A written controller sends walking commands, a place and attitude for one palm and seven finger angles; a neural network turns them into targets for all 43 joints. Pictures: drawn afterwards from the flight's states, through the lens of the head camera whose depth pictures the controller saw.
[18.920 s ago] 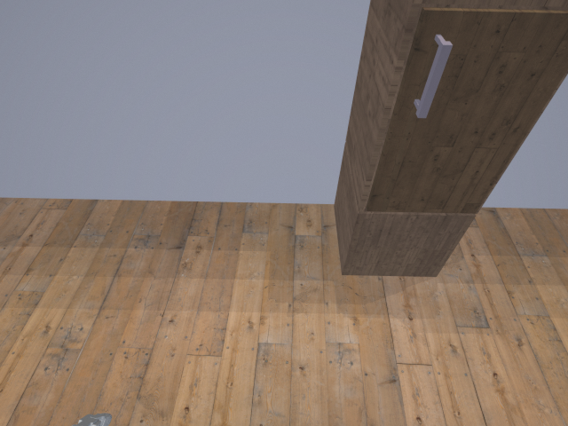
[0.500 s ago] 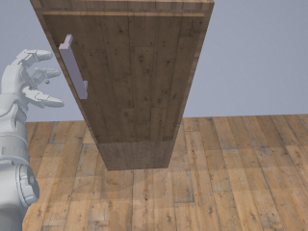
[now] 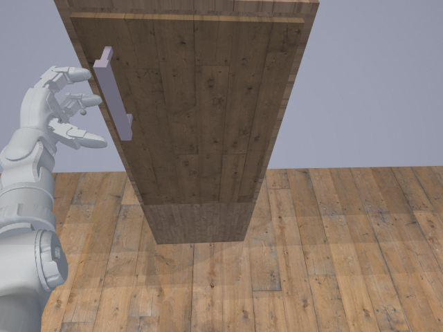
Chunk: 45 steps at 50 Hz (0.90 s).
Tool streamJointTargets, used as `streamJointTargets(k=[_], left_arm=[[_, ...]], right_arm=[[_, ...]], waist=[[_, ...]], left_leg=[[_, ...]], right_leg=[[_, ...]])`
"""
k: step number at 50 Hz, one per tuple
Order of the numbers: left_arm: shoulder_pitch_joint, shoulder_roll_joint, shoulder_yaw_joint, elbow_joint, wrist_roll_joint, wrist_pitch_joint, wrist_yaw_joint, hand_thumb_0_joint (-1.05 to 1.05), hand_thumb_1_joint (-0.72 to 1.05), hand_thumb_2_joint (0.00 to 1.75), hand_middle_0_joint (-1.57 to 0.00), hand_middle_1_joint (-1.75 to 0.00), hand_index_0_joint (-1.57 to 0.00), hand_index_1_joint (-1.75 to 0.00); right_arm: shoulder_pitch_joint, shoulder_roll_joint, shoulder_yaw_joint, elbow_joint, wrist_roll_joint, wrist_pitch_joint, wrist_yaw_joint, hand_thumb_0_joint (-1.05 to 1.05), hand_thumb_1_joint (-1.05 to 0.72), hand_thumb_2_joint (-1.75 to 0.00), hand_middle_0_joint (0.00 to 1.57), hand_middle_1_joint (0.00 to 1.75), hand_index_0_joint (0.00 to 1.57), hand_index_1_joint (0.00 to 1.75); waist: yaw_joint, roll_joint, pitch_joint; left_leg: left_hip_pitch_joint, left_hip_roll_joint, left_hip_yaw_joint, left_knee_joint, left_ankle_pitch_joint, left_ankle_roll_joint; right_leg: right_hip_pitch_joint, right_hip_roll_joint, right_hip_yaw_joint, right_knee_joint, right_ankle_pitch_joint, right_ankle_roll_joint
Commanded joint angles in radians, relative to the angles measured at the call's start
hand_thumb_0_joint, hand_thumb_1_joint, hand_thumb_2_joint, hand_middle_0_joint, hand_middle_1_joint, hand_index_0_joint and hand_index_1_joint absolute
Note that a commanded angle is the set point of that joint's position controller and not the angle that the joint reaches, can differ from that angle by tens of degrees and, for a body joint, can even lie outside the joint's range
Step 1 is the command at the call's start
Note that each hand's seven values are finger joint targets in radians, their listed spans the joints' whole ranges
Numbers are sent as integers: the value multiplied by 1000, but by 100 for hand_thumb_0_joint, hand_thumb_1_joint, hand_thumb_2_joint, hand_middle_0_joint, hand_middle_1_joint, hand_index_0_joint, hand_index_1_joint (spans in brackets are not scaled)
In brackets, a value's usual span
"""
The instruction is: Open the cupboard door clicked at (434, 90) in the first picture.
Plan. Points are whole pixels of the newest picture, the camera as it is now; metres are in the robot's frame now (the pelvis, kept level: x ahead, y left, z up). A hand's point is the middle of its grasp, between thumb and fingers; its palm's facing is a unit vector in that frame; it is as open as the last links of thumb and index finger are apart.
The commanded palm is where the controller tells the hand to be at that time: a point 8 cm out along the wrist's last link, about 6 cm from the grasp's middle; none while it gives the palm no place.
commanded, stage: slide the fingers in behind the handle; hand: left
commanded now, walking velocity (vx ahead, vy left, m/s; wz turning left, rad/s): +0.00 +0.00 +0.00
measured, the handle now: (117, 97) +0.50 +0.18 +0.14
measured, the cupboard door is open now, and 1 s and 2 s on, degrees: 0 0 0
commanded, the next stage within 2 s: close the thumb around the handle in 1.62 s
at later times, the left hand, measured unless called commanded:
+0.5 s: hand (100, 116) +0.45 +0.20 +0.14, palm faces +0.01 -1.00 +0.01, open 14.0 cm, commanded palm +0.42 +0.25 +0.14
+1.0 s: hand (117, 116) +0.45 +0.17 +0.14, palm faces +0.01 -1.00 +0.01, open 14.0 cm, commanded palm +0.42 +0.22 +0.14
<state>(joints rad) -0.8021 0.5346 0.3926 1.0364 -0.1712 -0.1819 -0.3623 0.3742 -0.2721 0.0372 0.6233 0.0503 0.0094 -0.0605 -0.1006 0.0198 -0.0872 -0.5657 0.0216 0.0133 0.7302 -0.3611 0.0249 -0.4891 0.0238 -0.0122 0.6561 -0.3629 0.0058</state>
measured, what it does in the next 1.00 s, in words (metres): stands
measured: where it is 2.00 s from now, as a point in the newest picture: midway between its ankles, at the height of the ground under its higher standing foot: outside the picture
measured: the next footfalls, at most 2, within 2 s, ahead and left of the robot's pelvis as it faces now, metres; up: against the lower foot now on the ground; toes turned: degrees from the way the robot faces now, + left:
none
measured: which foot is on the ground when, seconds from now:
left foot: down 0.00-1.00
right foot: down 0.00-1.00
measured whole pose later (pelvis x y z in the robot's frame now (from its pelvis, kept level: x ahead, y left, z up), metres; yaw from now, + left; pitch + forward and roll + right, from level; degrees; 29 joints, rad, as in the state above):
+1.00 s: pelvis -0.01 -0.01 +0.00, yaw +0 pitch +9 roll -2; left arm -0.78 0.41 0.31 0.97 -0.17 -0.19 -0.23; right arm 0.38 -0.27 0.02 0.65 0.05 -0.01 -0.05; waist -0.10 0.03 -0.08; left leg -0.54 0.03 0.00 0.73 -0.35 0.01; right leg -0.47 0.03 -0.02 0.67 -0.36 -0.01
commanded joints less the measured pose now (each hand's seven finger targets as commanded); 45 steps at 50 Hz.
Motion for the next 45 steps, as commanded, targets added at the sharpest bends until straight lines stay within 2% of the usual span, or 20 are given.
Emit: streamJointTargets(k=[1, 2, 4, 5, 7, 9, 10, 13, 16, 18, 21, 23, 29, 32, 34, 37, 39, 41, 44, 45], left_arm=[[-386, 333, 71, -253, -12, -66, 4, 0, -50, 30, -30, -120, -30, -120], [-388, 303, 50, -282, -14, -70, 0, 0, -50, 30, -30, -120, -30, -120], [-415, 226, -4, -310, -39, -72, -3, 0, -50, 30, -30, -120, -30, -120], [-401, 246, 24, -301, -42, -66, -4, 0, -50, 30, -30, -120, -30, -120], [-403, 226, 5, -277, -45, -48, -4, 0, -50, 30, -30, -120, -30, -120], [-429, 188, -29, -308, -45, -47, 8, 0, -50, 30, -30, -120, -30, -120], [-424, 222, 3, -308, -36, -46, 19, 0, -50, 30, -30, -120, -30, -120], [-410, 176, -26, -288, -33, -40, 39, 0, -50, 30, -30, -120, -30, -120], [-428, 219, 8, -276, -25, -48, 61, 0, -50, 30, -30, -120, -30, -120], [-448, 195, -20, -279, -11, -55, 69, 0, -50, 30, -30, -120, -30, -120], [-467, 206, -6, -255, -6, -71, 87, 0, -50, 30, -30, -120, -30, -120], [-471, 199, -10, -258, -5, -79, 88, 0, -50, 30, -30, -120, -30, -120], [-478, 149, -47, -246, -9, -79, 96, 0, -50, 30, -30, -120, -30, -120], [-470, 183, -14, -228, -7, -71, 103, 0, -50, 30, -30, -120, -30, -120], [-503, 140, -52, -237, -7, -75, 107, 0, -50, 30, -30, -120, -30, -120], [-466, 125, -54, -261, -3, -81, 109, 0, -50, 30, -30, -120, -30, -120], [-471, 93, -76, -247, -14, -79, 109, 0, -50, 30, -30, -120, -30, -120], [-464, 146, -29, -253, -16, -76, 111, 0, -50, 30, -30, -120, -30, -120], [-499, 83, -82, -293, -13, -85, 120, 0, -50, 30, -30, -120, -30, -120], [-474, 122, -38, -289, -10, -85, 129, 0, -50, 30, -30, -120, -30, -120]], right_arm=[[74, -176, -66, -108, 0, -24, -13, 0, -90, -90, 20, 30, 20, 30], [71, -172, -67, -111, 1, -25, -13, 0, -90, -90, 20, 30, 20, 30], [75, -167, -72, -103, 4, -26, -14, 0, -90, -90, 20, 30, 20, 30], [77, -175, -76, -100, 5, -28, -14, 0, -90, -90, 20, 30, 20, 30], [74, -173, -72, -91, 6, -29, -16, 0, -90, -90, 20, 30, 20, 30], [73, -169, -73, -90, 5, -34, -15, 0, -90, -90, 20, 30, 20, 30], [70, -172, -72, -88, 4, -37, -14, 0, -90, -90, 20, 30, 20, 30], [65, -167, -70, -84, 3, -42, -10, 0, -90, -90, 20, 30, 20, 30], [67, -170, -69, -82, 0, -43, -11, 0, -90, -90, 20, 30, 20, 30], [58, -164, -65, -87, 2, -45, -9, 0, -90, -90, 20, 30, 20, 30], [59, -166, -65, -82, -1, -48, -8, 0, -90, -90, 20, 30, 20, 30], [54, -163, -65, -84, 0, -51, -8, 0, -90, -90, 20, 30, 20, 30], [61, -161, -65, -83, 0, -50, -6, 0, -90, -90, 20, 30, 20, 30], [60, -162, -65, -83, 1, -50, -8, 0, -90, -90, 20, 30, 20, 30], [64, -156, -65, -80, 2, -51, -8, 0, -90, -90, 20, 30, 20, 30], [60, -154, -69, -81, 0, -54, -2, 0, -90, -90, 20, 30, 20, 30], [67, -153, -68, -76, -1, -54, -2, 0, -90, -90, 20, 30, 20, 30], [66, -159, -72, -75, 0, -53, -2, 0, -90, -90, 20, 30, 20, 30], [61, -149, -70, -74, -1, -56, 0, 0, -90, -90, 20, 30, 20, 30], [62, -153, -72, -72, -2, -58, 1, 0, -90, -90, 20, 30, 20, 30]], waist=[[25, 88, -380], [20, 110, -384], [-5, 77, -358], [2, 78, -371], [-6, 73, -320], [-9, 98, -323], [3, 113, -339], [-3, 74, -306], [3, 36, -316], [-1, 78, -308], [-2, 47, -308], [-2, 73, -328], [-11, 38, -322], [-4, 5, -319], [-19, 22, -302], [-4, 55, -346], [-15, 16, -319], [-1, 20, -346], [-14, 52, -333], [1, 41, -356]], left_leg=[[305, -6, -41, -60, 474, 9], [331, -4, -43, -59, 487, 8], [352, 2, -51, -56, 497, 10], [363, 3, -50, -58, 476, 9], [333, -1, -49, -69, 417, 9], [342, -5, -49, -69, 408, 11], [347, -6, -53, -71, 397, 9], [326, -7, -54, -76, 372, 9], [295, -10, -49, -78, 348, 13], [297, -12, -46, -77, 340, 11], [287, -11, -52, -77, 308, 12], [297, -13, -45, -70, 315, 12], [282, -16, -42, -66, 324, 16], [251, -17, -33, -69, 298, 20], [258, -20, -32, -63, 302, 22], [291, -20, -32, -61, 329, 17], [274, -20, -35, -60, 325, 20], [270, -21, -32, -64, 308, 20], [291, -22, -32, -60, 332, 19], [300, -21, -34, -58, 342, 18]], right_leg=[[89, 18, -14, -40, 437, -26], [75, 19, -14, -43, 434, -27], [55, 25, -23, -53, 417, -28], [42, 28, -19, -56, 407, -25], [27, 24, -22, -65, 372, -26], [25, 21, -24, -66, 351, -31], [22, 22, -21, -65, 345, -31], [19, 21, -24, -67, 328, -29], [50, 18, -19, -64, 334, -27], [37, 16, -17, -60, 326, -28], [34, 17, -16, -60, 299, -27], [40, 15, -10, -57, 313, -27], [53, 15, -14, -56, 332, -25], [72, 14, -5, -60, 339, -19], [57, 14, -8, -62, 336, -21], [59, 15, -7, -55, 357, -22], [61, 17, -12, -59, 352, -22], [79, 16, -4, -59, 354, -21], [64, 16, -11, -57, 361, -24], [67, 18, -9, -53, 371, -23]])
